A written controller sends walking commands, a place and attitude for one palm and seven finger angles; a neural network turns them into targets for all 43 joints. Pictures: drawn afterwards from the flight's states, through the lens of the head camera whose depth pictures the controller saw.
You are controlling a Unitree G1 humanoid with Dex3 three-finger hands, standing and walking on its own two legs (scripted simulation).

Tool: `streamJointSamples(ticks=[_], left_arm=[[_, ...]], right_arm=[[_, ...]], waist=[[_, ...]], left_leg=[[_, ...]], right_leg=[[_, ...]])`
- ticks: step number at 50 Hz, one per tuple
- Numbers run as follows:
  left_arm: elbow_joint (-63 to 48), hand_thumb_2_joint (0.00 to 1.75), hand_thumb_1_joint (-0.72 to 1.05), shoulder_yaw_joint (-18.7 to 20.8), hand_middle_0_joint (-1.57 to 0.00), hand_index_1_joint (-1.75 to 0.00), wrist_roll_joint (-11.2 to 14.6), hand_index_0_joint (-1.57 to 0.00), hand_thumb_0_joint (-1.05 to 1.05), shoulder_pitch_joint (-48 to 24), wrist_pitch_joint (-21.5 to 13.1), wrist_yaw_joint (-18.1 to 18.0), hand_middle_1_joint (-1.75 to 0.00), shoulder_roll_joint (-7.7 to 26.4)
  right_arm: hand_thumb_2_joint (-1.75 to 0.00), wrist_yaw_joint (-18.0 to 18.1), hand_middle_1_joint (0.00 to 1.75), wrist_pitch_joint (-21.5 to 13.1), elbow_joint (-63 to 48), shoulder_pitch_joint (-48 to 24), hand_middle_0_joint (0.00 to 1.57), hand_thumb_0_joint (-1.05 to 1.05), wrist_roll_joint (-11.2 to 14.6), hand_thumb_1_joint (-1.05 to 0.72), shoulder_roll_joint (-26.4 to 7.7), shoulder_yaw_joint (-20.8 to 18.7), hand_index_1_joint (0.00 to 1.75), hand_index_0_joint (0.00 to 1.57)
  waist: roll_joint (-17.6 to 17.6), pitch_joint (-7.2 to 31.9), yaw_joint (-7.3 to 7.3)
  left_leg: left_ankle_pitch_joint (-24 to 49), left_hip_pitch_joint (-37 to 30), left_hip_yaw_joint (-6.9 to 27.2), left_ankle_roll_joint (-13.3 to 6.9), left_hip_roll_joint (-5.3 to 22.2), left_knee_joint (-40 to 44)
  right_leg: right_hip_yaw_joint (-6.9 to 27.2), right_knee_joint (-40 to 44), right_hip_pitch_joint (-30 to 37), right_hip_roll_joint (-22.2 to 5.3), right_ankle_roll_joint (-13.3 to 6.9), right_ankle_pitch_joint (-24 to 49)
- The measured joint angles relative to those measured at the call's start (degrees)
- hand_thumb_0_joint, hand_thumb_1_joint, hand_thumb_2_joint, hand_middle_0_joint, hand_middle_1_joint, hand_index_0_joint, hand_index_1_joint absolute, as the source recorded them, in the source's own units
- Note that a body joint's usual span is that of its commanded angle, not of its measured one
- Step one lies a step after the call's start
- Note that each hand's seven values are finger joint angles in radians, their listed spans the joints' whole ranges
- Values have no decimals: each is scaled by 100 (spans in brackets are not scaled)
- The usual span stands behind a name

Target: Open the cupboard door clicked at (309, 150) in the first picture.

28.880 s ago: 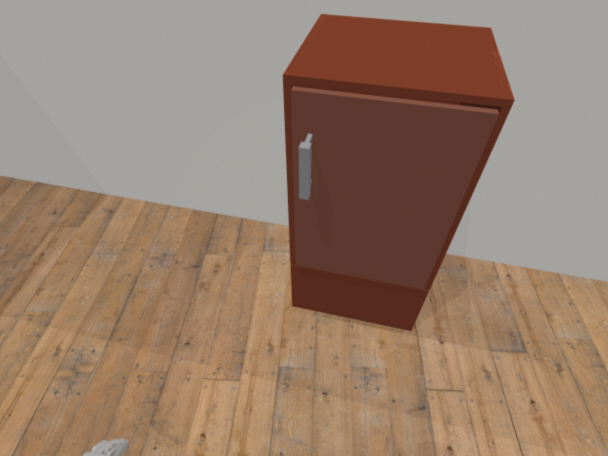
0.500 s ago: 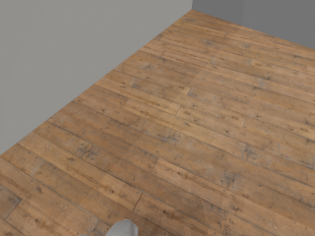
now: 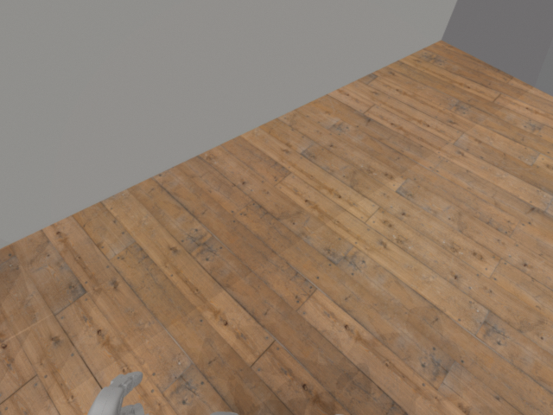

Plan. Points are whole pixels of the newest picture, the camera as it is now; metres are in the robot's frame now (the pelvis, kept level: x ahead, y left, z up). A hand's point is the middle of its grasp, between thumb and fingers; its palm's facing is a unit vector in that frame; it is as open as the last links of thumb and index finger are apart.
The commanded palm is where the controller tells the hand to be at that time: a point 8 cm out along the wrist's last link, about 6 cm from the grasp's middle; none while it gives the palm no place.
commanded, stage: turn to face it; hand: left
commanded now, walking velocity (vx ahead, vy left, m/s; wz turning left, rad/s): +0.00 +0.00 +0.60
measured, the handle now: out of the picture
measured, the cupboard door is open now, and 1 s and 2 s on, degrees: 44 44 44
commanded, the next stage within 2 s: none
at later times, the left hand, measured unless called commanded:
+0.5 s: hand out of the picture +0.00 +0.23 -0.18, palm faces +0.34 -0.91 -0.23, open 7.4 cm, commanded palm none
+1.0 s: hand out of the picture +0.00 +0.15 -0.14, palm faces +0.58 -0.77 -0.26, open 7.4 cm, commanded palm none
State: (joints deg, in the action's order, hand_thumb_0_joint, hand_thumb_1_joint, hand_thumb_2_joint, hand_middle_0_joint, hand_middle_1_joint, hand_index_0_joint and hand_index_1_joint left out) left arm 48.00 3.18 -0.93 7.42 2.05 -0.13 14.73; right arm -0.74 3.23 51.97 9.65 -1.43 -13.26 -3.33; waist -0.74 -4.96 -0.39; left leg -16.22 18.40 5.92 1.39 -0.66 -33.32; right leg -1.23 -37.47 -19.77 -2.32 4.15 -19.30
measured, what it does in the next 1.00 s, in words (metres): steps on the spot, turning left: right foot, then left foot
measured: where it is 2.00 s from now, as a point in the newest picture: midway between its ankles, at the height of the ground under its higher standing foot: outside the picture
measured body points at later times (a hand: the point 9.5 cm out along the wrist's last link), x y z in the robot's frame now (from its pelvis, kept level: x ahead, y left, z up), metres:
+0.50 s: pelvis +0.01 +0.00 +0.00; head +0.05 +0.05 +0.45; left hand -0.01 +0.28 -0.16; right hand +0.19 -0.21 -0.12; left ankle -0.02 +0.10 -0.73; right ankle +0.01 -0.14 -0.66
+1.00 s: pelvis +0.04 -0.05 +0.01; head +0.09 -0.04 +0.46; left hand -0.03 +0.19 -0.12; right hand +0.25 -0.23 -0.14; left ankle -0.07 +0.05 -0.64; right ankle +0.09 -0.14 -0.73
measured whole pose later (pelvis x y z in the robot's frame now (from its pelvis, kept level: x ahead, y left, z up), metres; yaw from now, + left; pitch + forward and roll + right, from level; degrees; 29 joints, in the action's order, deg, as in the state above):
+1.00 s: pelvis +0.04 -0.05 +0.01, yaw +38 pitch +1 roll +2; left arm 49.3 1.3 -1.2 11.3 0.9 -1.2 10.5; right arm -1.9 5.0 54.1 10.0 -1.1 -15.1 -5.2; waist -0.6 -5.3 -1.5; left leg -22.4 28.7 -0.2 4.4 0.7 -64.5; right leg -9.6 -27.5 -11.8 -5.2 -0.9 -16.1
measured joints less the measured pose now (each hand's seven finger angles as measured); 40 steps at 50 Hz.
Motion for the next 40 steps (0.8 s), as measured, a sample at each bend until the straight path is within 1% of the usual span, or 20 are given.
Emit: streamJointSamples(ticks=[1,3,4,6,8,9,11,15,17,18,19,21,23,26,28,31,36,38,39,40], left_arm=[[-45,90,91,-10,-20,-30,-19,-20,1,35,-66,-7,-30,-4],[-38,90,91,-64,-20,-30,-58,-20,0,43,-137,-49,-30,-130],[-30,90,91,-100,-20,-30,-63,-20,0,71,-145,-63,-30,-193],[-13,90,91,-145,-21,-30,-58,-20,0,170,-126,-84,-30,-287],[27,90,90,-164,-21,-30,-59,-20,0,260,-91,-94,-30,-330],[47,90,90,-168,-21,-30,-63,-20,1,295,-83,-96,-30,-339],[77,90,90,-171,-21,-30,-72,-20,1,347,-86,-92,-30,-343],[112,90,90,-154,-21,-30,-93,-20,1,417,-122,-63,-30,-302],[141,90,90,-123,-21,-30,-76,-21,1,478,-119,-41,-30,-247],[149,90,90,-105,-21,-30,-55,-21,1,538,-103,-30,-30,-217],[189,90,90,-72,-21,-30,-29,-21,1,541,-57,-19,-30,-151],[285,90,90,-13,-21,-30,-22,-20,1,476,106,-47,-30,-19],[369,90,90,36,-21,-30,-30,-20,1,399,198,-73,-30,55],[382,90,91,68,-20,-30,-25,-20,1,268,204,-53,-30,98],[332,90,91,70,-20,-30,-19,-20,1,194,173,-35,-30,103],[249,90,91,63,-20,-30,-6,-20,1,89,148,-32,-30,86],[112,90,91,23,-20,-30,20,-20,1,-85,109,-32,-30,8],[49,90,91,-4,-20,-30,33,-20,1,-104,44,-29,-30,-37],[-1,90,91,-23,-20,-30,29,-20,1,-73,-12,-30,-30,-42],[-6,90,91,-30,-20,-30,-2,-20,1,-66,-76,-50,-30,-93]], right_arm=[[-90,-7,30,16,-3,50,20,1,26,-90,-16,-26,30,20],[-90,-11,30,73,56,18,20,1,49,-90,-116,-109,30,20],[-90,-19,30,99,72,18,20,1,45,-90,-162,-139,30,20],[-90,-49,30,140,112,11,20,1,35,-91,-214,-178,30,20],[-90,-88,30,162,128,10,20,1,38,-91,-204,-184,30,20],[-90,-104,30,166,127,12,20,1,42,-91,-184,-178,30,20],[-90,-126,30,164,126,5,20,1,52,-91,-136,-152,30,20],[-90,-143,30,118,111,-79,20,1,73,-91,-69,-87,30,19],[-90,-146,30,70,68,-129,20,1,75,-91,-58,-56,30,19],[-90,-156,30,25,23,-132,20,1,71,-91,-77,-41,30,19],[-90,-145,30,-34,6,-161,20,1,54,-91,-44,-48,30,19],[-90,-107,30,-116,-33,-198,20,1,29,-91,35,-10,30,20],[-90,-38,30,-168,-67,-163,20,1,10,-91,83,30,30,20],[-90,52,30,-191,-58,-94,20,0,10,-91,103,69,30,20],[-90,73,30,-192,-25,-45,20,0,12,-91,101,87,30,20],[-90,68,30,-172,27,35,20,0,2,-90,94,90,30,20],[-90,37,30,-81,80,133,20,0,-25,-90,59,34,30,20],[-90,31,30,-36,89,164,20,0,-10,-90,24,-7,30,20],[-90,27,30,-17,81,200,20,1,12,-90,10,-32,30,20],[-90,25,30,7,106,175,20,1,38,-90,-30,-69,30,20]], waist=[[8,51,5],[-133,-16,-9],[-174,-40,-39],[-175,-51,-69],[-93,-44,-105],[-33,-43,-117],[96,-55,-110],[288,-128,1],[346,-138,44],[339,-103,54],[416,-92,38],[521,-106,65],[504,-75,72],[416,-53,74],[353,-43,83],[256,-15,62],[83,-3,-42],[7,7,-69],[14,47,-65],[-44,25,-45]], left_leg=[[-110,131,37,11,-50,-205],[-952,508,16,29,-93,-1261],[-1125,714,-72,36,-116,-1901],[-1064,1020,-324,99,-76,-2916],[-898,1120,-550,176,29,-3285],[-854,1094,-643,210,82,-3218],[-856,925,-799,257,166,-2731],[-907,413,-1011,237,215,-1348],[-540,92,-1088,184,186,-573],[-159,-94,-1095,85,184,-145],[-153,-46,-1071,-103,113,-162],[-295,71,-986,-327,37,-373],[-269,45,-865,-371,36,-266],[-27,-106,-677,-331,15,120],[107,-200,-565,-325,-5,336],[217,-268,-385,-286,-29,502],[215,-181,-38,-143,-75,399],[148,-66,109,-54,-112,216],[78,33,163,-3,-172,57],[-269,173,175,22,-184,-281]], right_leg=[[-23,387,155,-20,-99,160],[-175,241,135,-29,-304,145],[-272,248,191,-75,-358,125],[-421,405,338,-171,-390,154],[-563,602,480,-268,-386,219],[-637,686,538,-316,-383,245],[-781,781,617,-413,-370,262],[-1072,615,631,-592,-295,117],[-1213,335,569,-687,-221,-59],[-1276,99,487,-724,-173,-195],[-1186,-312,323,-777,-94,-441],[-697,-1395,-120,-619,-28,-1110],[-410,-2210,-498,-430,3,-1139],[-130,-2707,-839,-290,50,-703],[-5,-2642,-919,-252,72,-500],[105,-2196,-857,-203,92,-430],[118,-880,-362,-25,39,-461],[57,-120,-2,78,-2,-130],[32,393,224,73,-76,159],[-19,451,245,87,-243,323]])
